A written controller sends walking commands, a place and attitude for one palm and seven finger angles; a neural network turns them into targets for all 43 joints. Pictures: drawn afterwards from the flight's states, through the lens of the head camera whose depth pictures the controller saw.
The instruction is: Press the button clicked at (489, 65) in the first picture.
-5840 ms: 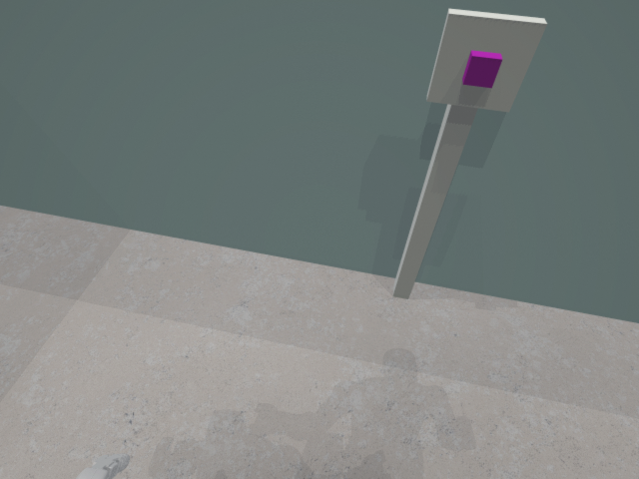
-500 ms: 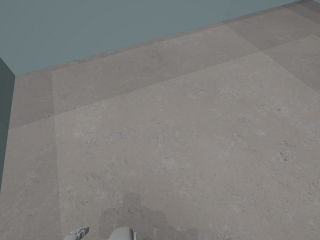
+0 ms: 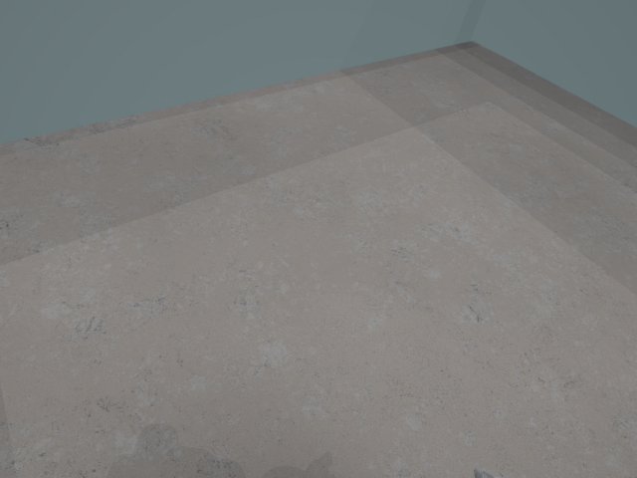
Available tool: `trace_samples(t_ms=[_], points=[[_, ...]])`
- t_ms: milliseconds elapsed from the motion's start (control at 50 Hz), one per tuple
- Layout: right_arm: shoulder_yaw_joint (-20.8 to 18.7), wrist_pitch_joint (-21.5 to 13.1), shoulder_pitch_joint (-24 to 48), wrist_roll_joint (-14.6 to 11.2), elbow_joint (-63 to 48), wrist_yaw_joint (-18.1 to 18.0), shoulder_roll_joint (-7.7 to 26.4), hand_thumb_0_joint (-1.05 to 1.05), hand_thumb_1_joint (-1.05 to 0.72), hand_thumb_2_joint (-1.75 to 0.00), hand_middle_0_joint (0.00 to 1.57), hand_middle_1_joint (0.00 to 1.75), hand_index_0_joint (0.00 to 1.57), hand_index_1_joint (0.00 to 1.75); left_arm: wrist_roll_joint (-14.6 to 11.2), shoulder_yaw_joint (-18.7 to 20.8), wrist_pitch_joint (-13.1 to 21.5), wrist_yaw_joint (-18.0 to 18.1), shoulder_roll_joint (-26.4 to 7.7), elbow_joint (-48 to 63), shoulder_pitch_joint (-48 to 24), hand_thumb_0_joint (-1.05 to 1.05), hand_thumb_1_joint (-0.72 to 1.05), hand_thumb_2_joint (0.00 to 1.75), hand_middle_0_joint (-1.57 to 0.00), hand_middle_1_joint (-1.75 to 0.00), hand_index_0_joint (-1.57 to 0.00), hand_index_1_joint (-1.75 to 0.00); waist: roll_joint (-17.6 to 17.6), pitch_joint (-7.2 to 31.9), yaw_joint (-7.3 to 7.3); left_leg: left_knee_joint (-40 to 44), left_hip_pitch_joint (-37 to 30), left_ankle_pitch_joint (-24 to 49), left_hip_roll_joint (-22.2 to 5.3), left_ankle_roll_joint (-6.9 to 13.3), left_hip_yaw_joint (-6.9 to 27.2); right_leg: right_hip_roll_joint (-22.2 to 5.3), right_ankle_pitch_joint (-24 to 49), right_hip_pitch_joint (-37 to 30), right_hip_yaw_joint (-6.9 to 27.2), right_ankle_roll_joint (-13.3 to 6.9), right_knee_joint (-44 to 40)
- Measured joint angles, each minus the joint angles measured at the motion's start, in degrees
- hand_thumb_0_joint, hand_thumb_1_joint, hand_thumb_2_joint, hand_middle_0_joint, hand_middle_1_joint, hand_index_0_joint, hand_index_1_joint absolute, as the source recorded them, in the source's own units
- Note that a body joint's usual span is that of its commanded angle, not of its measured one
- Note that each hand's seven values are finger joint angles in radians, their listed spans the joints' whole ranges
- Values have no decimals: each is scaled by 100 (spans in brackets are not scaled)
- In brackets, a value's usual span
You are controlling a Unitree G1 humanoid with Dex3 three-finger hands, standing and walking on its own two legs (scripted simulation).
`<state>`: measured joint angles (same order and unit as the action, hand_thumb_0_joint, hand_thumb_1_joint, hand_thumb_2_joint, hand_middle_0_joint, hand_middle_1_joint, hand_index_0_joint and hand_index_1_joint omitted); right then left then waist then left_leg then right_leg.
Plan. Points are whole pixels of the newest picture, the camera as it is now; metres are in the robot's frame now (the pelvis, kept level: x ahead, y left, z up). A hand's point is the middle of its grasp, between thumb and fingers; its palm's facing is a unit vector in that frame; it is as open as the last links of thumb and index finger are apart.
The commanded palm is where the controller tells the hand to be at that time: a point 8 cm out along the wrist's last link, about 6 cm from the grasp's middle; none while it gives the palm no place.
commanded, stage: walk to a spot facing it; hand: left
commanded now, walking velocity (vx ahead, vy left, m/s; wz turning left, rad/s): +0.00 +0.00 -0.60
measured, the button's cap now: out of the picture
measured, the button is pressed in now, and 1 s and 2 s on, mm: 0 0 0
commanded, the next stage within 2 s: turn to face it in 0.30 s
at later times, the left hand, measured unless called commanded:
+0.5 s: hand (275, 397) +0.26 +0.09 -0.16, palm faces -0.32 -0.91 -0.26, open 7.4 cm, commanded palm none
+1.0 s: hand out of the picture +0.14 +0.17 -0.20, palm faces +0.03 -0.97 -0.23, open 7.3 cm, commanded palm none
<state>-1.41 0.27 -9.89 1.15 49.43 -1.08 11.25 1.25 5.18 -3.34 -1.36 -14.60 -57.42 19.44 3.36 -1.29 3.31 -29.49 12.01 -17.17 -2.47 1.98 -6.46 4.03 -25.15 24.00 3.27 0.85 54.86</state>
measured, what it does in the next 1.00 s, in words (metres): steps on the spot: right foot, then left foot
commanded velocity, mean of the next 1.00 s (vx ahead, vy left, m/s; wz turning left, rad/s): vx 0.00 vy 0.00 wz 0.16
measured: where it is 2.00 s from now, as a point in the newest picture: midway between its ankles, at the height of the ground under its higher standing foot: outside the picture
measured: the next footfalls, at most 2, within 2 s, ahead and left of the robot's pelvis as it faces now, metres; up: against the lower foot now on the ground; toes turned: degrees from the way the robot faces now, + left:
right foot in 0.42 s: +0.10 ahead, -0.15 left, +0.00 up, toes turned -23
left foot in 0.94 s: +0.13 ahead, +0.06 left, +0.00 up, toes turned +6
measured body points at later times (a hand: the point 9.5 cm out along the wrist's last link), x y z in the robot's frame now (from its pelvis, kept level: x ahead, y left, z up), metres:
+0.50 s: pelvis +0.06 -0.05 -0.02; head +0.10 -0.08 +0.43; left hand +0.28 +0.13 -0.14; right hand -0.06 -0.26 -0.18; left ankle +0.00 +0.10 -0.68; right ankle +0.06 -0.13 -0.74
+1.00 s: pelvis +0.08 -0.03 -0.02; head +0.12 -0.01 +0.43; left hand +0.14 +0.22 -0.18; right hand +0.14 -0.29 -0.15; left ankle +0.09 +0.06 -0.74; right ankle +0.05 -0.14 -0.71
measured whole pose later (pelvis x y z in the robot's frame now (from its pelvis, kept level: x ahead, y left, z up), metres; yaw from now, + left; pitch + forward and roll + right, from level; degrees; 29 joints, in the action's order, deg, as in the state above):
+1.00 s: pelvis +0.08 -0.03 -0.02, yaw -1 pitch +0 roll -1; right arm -3.7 1.5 -11.6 1.2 53.5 0.7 10.6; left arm 0.7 4.1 -2.5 1.8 -13.5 -55.6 11.4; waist 2.8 -4.2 -0.1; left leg -39.4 19.7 -19.8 -2.2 2.3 -7.2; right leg -6.6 -29.8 20.7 -12.3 1.7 51.3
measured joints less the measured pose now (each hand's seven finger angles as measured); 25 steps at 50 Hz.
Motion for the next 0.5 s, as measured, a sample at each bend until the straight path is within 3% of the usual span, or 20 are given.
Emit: trace_samples(t_ms=[100,200,320,380,420,440,500], points=[[53,-45,-342,-9,168,-59,-148,0,-91,-90,20,30,20,30,19,102,-20,-21,-137,96,-203,0,90,89,-20,-30,-20,-30,-24,-97,-92,392,-392,31,-130,-17,-358,-402,557,583,-217,201,1111],[31,-56,-690,-16,399,-77,-253,0,-91,-90,20,30,20,30,0,121,-73,16,-113,201,-512,0,91,90,-20,-30,-19,-30,-105,-211,-212,376,-553,-147,-241,-43,-707,-605,715,715,-283,309,1144],[-86,-10,-986,31,656,-38,-247,0,-91,-90,20,30,20,30,-1,32,-100,0,72,307,-1000,0,91,90,-20,-29,-19,-30,-236,-363,-439,141,-673,-470,-391,-178,-1173,-740,505,386,-685,264,-50],[-166,16,-1070,38,742,-2,-157,0,-91,-90,20,30,20,30,4,-40,-31,-7,173,405,-1252,0,91,90,-20,-29,-19,-30,-354,-441,-569,-172,-680,-734,-539,-318,-1416,-659,365,54,-893,124,-936],[-208,29,-1179,1,773,32,-90,0,-91,-90,20,30,20,30,14,-97,106,-7,201,505,-1381,0,91,90,-20,-30,-19,-30,-435,-443,-622,-709,-541,-973,-717,-439,-1490,-546,852,-315,-1007,-51,-1743],[-218,64,-1179,-31,805,48,-42,0,-91,-90,20,30,20,30,23,-123,218,24,234,526,-1463,0,91,90,-20,-30,-20,-30,-523,-478,-634,-1288,-311,-1017,-838,-476,-1305,-459,924,-328,-1033,-233,-1744],[-199,234,-1069,-91,895,-14,34,0,-91,-90,20,30,20,30,-49,-242,393,153,341,543,-1604,0,91,89,-20,-30,-20,-30,-593,-498,-719,-3094,537,-1458,-626,-505,-265,-407,659,-461,-1071,-505,-1641]])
